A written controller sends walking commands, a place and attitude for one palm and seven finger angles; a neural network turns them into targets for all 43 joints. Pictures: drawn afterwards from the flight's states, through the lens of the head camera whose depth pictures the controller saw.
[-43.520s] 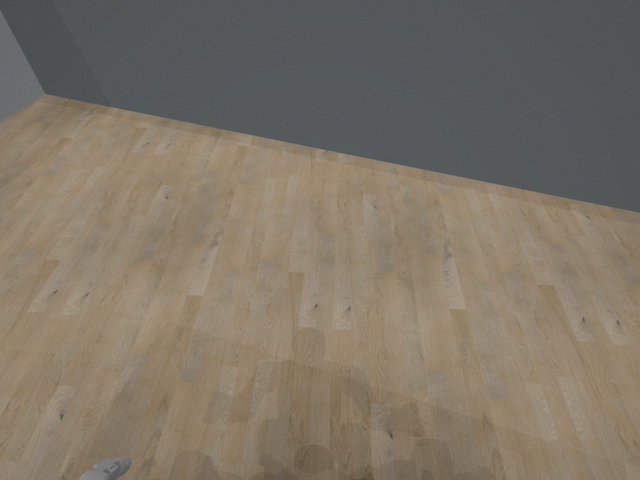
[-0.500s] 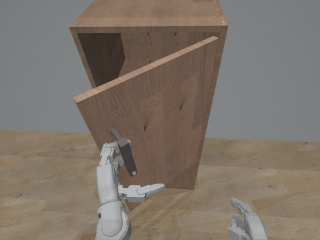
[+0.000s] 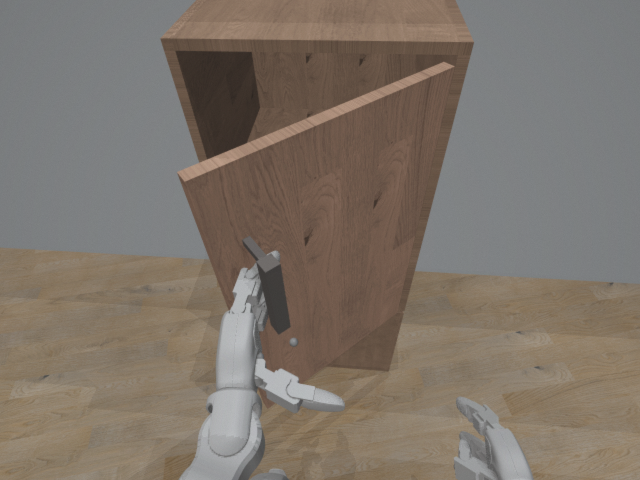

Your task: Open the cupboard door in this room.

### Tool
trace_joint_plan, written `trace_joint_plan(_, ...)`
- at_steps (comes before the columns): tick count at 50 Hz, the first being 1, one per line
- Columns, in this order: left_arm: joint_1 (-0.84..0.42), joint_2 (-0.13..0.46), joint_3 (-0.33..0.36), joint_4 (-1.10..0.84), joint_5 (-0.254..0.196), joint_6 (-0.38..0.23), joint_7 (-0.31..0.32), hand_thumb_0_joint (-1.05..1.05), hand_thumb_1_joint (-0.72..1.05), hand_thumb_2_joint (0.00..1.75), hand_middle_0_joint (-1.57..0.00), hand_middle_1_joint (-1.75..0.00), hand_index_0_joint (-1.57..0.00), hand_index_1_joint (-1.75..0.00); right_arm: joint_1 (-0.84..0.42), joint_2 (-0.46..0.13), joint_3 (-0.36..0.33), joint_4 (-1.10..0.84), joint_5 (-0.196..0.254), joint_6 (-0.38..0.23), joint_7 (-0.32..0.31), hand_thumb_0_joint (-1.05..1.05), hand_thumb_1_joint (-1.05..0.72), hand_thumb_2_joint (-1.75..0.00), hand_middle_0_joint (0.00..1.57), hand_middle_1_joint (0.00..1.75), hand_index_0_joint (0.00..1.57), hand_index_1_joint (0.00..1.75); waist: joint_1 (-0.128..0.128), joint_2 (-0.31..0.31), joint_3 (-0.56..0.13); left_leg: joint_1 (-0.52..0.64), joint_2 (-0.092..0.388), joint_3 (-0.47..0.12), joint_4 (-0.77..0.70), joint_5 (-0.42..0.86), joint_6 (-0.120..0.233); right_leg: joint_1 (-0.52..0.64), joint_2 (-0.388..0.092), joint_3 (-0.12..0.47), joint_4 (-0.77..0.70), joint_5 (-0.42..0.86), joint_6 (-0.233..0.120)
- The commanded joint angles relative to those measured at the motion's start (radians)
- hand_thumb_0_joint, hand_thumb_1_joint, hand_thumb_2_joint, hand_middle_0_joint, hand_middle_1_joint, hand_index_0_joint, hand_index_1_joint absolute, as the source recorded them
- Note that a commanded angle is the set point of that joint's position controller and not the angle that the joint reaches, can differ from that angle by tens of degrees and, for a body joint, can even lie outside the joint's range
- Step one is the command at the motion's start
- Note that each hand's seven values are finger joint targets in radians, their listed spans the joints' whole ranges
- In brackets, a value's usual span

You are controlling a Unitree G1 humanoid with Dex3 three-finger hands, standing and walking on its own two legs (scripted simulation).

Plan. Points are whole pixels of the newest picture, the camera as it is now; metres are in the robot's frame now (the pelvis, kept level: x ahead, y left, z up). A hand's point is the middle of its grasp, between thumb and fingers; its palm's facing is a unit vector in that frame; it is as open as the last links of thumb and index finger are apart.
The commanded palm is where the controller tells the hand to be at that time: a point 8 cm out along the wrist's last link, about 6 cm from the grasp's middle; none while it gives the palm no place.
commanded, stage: slide the hand sideways off the handle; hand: left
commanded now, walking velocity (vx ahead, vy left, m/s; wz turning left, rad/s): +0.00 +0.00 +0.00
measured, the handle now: (266, 286) +0.33 +0.09 +0.09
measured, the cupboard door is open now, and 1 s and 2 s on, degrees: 42 46 46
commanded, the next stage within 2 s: draw the hand back to the body in 1.08 s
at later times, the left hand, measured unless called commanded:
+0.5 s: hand (291, 370) +0.22 +0.05 +0.09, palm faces -0.11 -0.99 +0.01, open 16.1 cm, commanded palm +0.19 +0.11 +0.09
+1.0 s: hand (236, 420) +0.17 +0.10 +0.09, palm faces -0.05 -1.00 -0.02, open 16.3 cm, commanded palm +0.14 +0.16 +0.09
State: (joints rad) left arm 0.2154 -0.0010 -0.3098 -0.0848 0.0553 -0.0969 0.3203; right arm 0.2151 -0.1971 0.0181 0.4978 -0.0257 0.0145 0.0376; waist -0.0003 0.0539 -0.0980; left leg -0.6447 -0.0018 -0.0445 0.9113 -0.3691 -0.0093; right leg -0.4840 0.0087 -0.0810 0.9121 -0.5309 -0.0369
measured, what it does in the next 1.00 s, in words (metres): stands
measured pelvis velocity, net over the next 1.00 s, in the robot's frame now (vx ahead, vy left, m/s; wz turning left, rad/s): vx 0.02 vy -0.01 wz -0.02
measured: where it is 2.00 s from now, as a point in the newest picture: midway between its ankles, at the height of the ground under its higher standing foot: outside the picture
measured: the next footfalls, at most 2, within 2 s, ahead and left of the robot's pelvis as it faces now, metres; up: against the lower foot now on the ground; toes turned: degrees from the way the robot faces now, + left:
none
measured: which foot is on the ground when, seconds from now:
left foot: down 0.00-1.00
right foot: down 0.00-1.00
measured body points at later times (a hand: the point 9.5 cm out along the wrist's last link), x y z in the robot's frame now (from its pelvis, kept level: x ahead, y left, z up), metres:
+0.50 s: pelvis +0.01 +0.00 +0.00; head +0.01 -0.01 +0.45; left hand +0.23 +0.10 +0.09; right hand +0.18 -0.22 -0.07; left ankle +0.06 +0.13 -0.69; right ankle -0.04 -0.09 -0.69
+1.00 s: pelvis +0.02 -0.01 -0.01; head +0.03 -0.03 +0.44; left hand +0.17 +0.15 +0.09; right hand +0.20 -0.23 -0.08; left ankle +0.06 +0.13 -0.69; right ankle -0.04 -0.09 -0.69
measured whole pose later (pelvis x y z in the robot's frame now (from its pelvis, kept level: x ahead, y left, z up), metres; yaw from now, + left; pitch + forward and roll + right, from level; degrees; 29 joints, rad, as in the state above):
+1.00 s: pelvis +0.02 -0.01 -0.01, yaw -1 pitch +9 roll +0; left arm 0.76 0.13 -0.14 -0.43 -0.13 -0.30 -0.08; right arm 0.28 -0.21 -0.01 0.36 0.01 -0.01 -0.01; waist 0.02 0.06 -0.14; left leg -0.72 0.01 -0.02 0.99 -0.43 -0.02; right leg -0.57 0.01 -0.06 1.01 -0.59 -0.04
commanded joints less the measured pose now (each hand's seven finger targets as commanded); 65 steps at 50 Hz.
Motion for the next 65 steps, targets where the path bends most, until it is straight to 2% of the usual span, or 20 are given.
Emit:
trace_joint_plan(1, -0.250, -0.057, -0.165, -0.324, -0.052, -0.192, -0.275, 0.00, -0.50, 0.30, -0.15, -0.30, -0.15, -0.30, -0.069, -0.095, -0.030, -0.187, 0.027, -0.076, -0.023, 0.00, -0.90, -0.90, 0.20, 0.30, 0.20, 0.30, -0.081, -0.062, -0.203, 0.270, -0.013, -0.007, -0.086, 0.140, 0.055, -0.085, -0.002, 0.058, -0.170, 0.334, 0.012)
trace_joint_plan(3, -0.194, -0.063, -0.118, -0.302, -0.096, -0.196, -0.263, 0.00, -0.50, 0.30, -0.15, -0.30, -0.15, -0.30, -0.077, -0.092, -0.024, -0.202, 0.035, -0.093, -0.031, 0.00, -0.90, -0.90, 0.20, 0.30, 0.20, 0.30, -0.062, -0.079, -0.154, 0.245, -0.011, -0.012, -0.105, 0.064, 0.046, -0.106, 0.005, 0.048, -0.196, 0.218, 0.013)
trace_joint_plan(6, -0.189, -0.056, -0.058, -0.288, -0.111, -0.185, -0.192, 0.00, -0.50, 0.30, -0.15, -0.30, -0.15, -0.30, -0.098, -0.095, -0.019, -0.209, 0.035, -0.103, -0.036, 0.00, -0.90, -0.90, 0.20, 0.30, 0.20, 0.30, -0.043, -0.121, -0.108, 0.221, -0.010, -0.016, -0.132, -0.018, 0.040, -0.124, 0.008, 0.043, -0.218, 0.098, 0.016)
trace_joint_plan(8, -0.180, -0.038, -0.026, -0.260, -0.085, -0.173, -0.143, 0.00, -0.50, 0.30, -0.15, -0.30, -0.15, -0.30, -0.099, -0.098, -0.018, -0.207, 0.028, -0.096, -0.035, 0.00, -0.90, -0.90, 0.20, 0.30, 0.20, 0.30, -0.035, -0.148, -0.097, 0.211, -0.009, -0.013, -0.137, -0.033, 0.038, -0.133, 0.010, 0.039, -0.215, 0.076, 0.016)
trace_joint_plan(10, -0.138, -0.029, -0.013, -0.240, -0.046, -0.163, -0.105, 0.00, -0.50, 0.30, -0.15, -0.30, -0.15, -0.30, -0.098, -0.095, -0.020, -0.213, 0.022, -0.087, -0.026, 0.00, -0.90, -0.90, 0.20, 0.30, 0.20, 0.30, -0.015, -0.126, -0.106, 0.209, -0.009, -0.006, -0.142, -0.012, 0.037, -0.124, 0.011, 0.034, -0.195, 0.095, 0.011)
trace_joint_plan(12, -0.047, -0.015, 0.004, -0.229, -0.024, -0.149, -0.092, 0.00, -0.50, 0.30, -0.15, -0.30, -0.15, -0.30, -0.094, -0.095, -0.020, -0.228, 0.019, -0.070, -0.017, 0.00, -0.90, -0.90, 0.20, 0.30, 0.20, 0.30, 0.007, -0.118, -0.115, 0.204, -0.009, 0.009, -0.144, 0.018, 0.037, -0.102, 0.013, 0.038, -0.192, 0.125, 0.008)
trace_joint_plan(13, -0.050, -0.017, -0.001, -0.241, -0.022, -0.141, -0.093, 0.00, -0.50, 0.30, -0.15, -0.30, -0.15, -0.30, -0.096, -0.095, -0.019, -0.235, 0.019, -0.061, -0.015, 0.00, -0.90, -0.90, 0.20, 0.30, 0.20, 0.30, 0.003, -0.117, -0.117, 0.204, -0.010, 0.016, -0.142, 0.019, 0.038, -0.095, 0.010, 0.042, -0.200, 0.129, 0.010)
trace_joint_plan(14, -0.045, 0.011, 0.021, -0.256, -0.015, -0.138, -0.094, 0.00, -0.50, 0.30, -0.15, -0.30, -0.15, -0.30, -0.094, -0.096, -0.022, -0.239, 0.019, -0.055, -0.014, 0.00, -0.90, -0.90, 0.20, 0.30, 0.20, 0.30, 0.017, -0.097, -0.142, 0.208, -0.012, 0.020, -0.142, 0.043, 0.038, -0.071, 0.009, 0.047, -0.195, 0.153, 0.006)
trace_joint_plan(19, 0.116, 0.051, 0.083, -0.316, -0.053, -0.132, -0.134, 0.00, -0.50, 0.30, -0.15, -0.30, -0.15, -0.30, -0.090, -0.089, -0.020, -0.264, 0.022, -0.034, -0.019, 0.00, -0.90, -0.90, 0.20, 0.30, 0.20, 0.30, 0.029, -0.132, -0.109, 0.195, -0.010, 0.041, -0.133, 0.086, 0.038, -0.032, 0.009, 0.059, -0.211, 0.238, 0.012)
trace_joint_plan(22, 0.144, 0.051, 0.087, -0.356, -0.081, -0.141, -0.165, 0.00, -0.50, 0.30, -0.15, -0.30, -0.15, -0.30, -0.089, -0.090, -0.016, -0.272, 0.024, -0.031, -0.025, 0.00, -0.90, -0.90, 0.20, 0.30, 0.20, 0.30, 0.011, -0.118, -0.061, 0.185, -0.010, 0.045, -0.125, 0.075, 0.037, -0.060, 0.009, 0.066, -0.215, 0.248, 0.020)
trace_joint_plan(30, 0.323, 0.085, 0.105, -0.498, -0.114, -0.215, -0.243, 0.00, -0.50, 0.30, -0.15, -0.30, -0.15, -0.30, -0.034, -0.098, -0.032, -0.290, 0.024, -0.062, -0.023, 0.00, -0.90, -0.90, 0.20, 0.30, 0.20, 0.30, -0.001, -0.073, -0.151, 0.189, -0.011, 0.036, -0.070, 0.187, 0.040, -0.049, 0.008, 0.059, -0.131, 0.447, 0.030)
trace_joint_plan(33, 0.382, 0.126, 0.143, -0.518, -0.126, -0.236, -0.276, 0.00, -0.50, 0.30, -0.15, -0.30, -0.15, -0.30, -0.016, -0.104, -0.039, -0.291, 0.026, -0.069, -0.027, 0.00, -0.90, -0.90, 0.20, 0.30, 0.20, 0.30, -0.007, -0.091, -0.163, 0.171, -0.013, 0.033, -0.046, 0.205, 0.041, -0.048, 0.002, 0.068, -0.113, 0.522, 0.042)
trace_joint_plan(35, 0.413, 0.113, 0.120, -0.536, -0.131, -0.245, -0.301, 0.00, -0.50, 0.30, -0.15, -0.30, -0.15, -0.30, -0.007, -0.104, -0.041, -0.298, 0.028, -0.072, -0.028, 0.00, -0.90, -0.90, 0.20, 0.30, 0.20, 0.30, -0.017, -0.095, -0.162, 0.161, -0.014, 0.030, -0.036, 0.220, 0.044, -0.053, 0.000, 0.062, -0.101, 0.551, 0.047)
trace_joint_plan(40, 0.518, 0.130, 0.144, -0.564, -0.161, -0.260, -0.353, 0.00, -0.50, 0.30, -0.15, -0.30, -0.15, -0.30, -0.004, -0.102, -0.051, -0.312, 0.036, -0.079, -0.036, 0.00, -0.90, -0.90, 0.20, 0.30, 0.20, 0.30, -0.010, -0.106, -0.166, 0.136, -0.019, 0.027, -0.014, 0.226, 0.045, -0.054, -0.007, 0.067, -0.085, 0.600, 0.058)
trace_joint_plan(50, 0.588, 0.191, 0.246, -0.554, -0.216, -0.284, -0.419, 0.00, -0.50, 0.30, -0.15, -0.30, -0.15, -0.30, -0.026, -0.097, -0.061, -0.315, 0.049, -0.081, -0.063, 0.00, -0.90, -0.90, 0.20, 0.30, 0.20, 0.30, 0.002, -0.133, -0.126, 0.059, -0.022, 0.023, 0.015, 0.142, 0.040, -0.091, -0.009, 0.094, -0.090, 0.478, 0.062)
trace_joint_plan(56, 0.540, 0.191, 0.244, -0.567, -0.247, -0.303, -0.450, 0.00, -0.50, 0.30, -0.15, -0.30, -0.15, -0.30, -0.024, -0.102, -0.059, -0.310, 0.054, -0.102, -0.077, 0.00, -0.90, -0.90, 0.20, 0.30, 0.20, 0.30, -0.008, -0.114, -0.111, 0.037, -0.019, 0.014, 0.029, 0.085, 0.042, -0.139, -0.007, 0.104, -0.108, 0.337, 0.056)
trace_joint_plan(58, 0.524, 0.178, 0.214, -0.574, -0.244, -0.306, -0.454, 0.00, -0.50, 0.30, -0.15, -0.30, -0.15, -0.30, -0.024, -0.105, -0.057, -0.314, 0.057, -0.110, -0.077, 0.00, -0.90, -0.90, 0.20, 0.30, 0.20, 0.30, -0.010, -0.078, -0.097, 0.040, -0.018, 0.013, 0.021, 0.062, 0.044, -0.165, -0.001, 0.092, -0.109, 0.265, 0.046)
trace_joint_plan(63, 0.473, 0.256, 0.285, -0.618, -0.231, -0.267, -0.421, 0.00, -0.50, 0.30, -0.15, -0.30, -0.15, -0.30, -0.037, -0.101, -0.053, -0.319, 0.062, -0.112, -0.086, 0.00, -0.90, -0.90, 0.20, 0.30, 0.20, 0.30, 0.008, -0.042, -0.095, 0.064, -0.012, 0.015, -0.008, 0.023, 0.045, -0.172, 0.007, 0.092, -0.141, 0.131, 0.030)
trace_joint_plan(64, 0.472, 0.288, 0.325, -0.613, -0.229, -0.251, -0.410, 0.00, -0.50, 0.30, -0.15, -0.30, -0.15, -0.30, -0.041, -0.101, -0.055, -0.313, 0.063, -0.110, -0.090, 0.00, -0.90, -0.90, 0.20, 0.30, 0.20, 0.30, 0.018, -0.053, -0.093, 0.068, -0.008, 0.013, -0.015, 0.019, 0.045, -0.163, 0.010, 0.091, -0.149, 0.112, 0.027)
trace_joint_plan(65, 0.492, 0.262, 0.315, -0.609, -0.232, -0.237, -0.406, 0.00, -0.50, 0.30, -0.15, -0.30, -0.15, -0.30, -0.049, -0.095, -0.050, -0.317, 0.066, -0.110, -0.090, 0.00, -0.90, -0.90, 0.20, 0.30, 0.20, 0.30, 0.021, -0.038, -0.079, 0.076, -0.008, 0.016, -0.029, 0.003, 0.044, -0.170, 0.013, 0.084, -0.159, 0.083, 0.026)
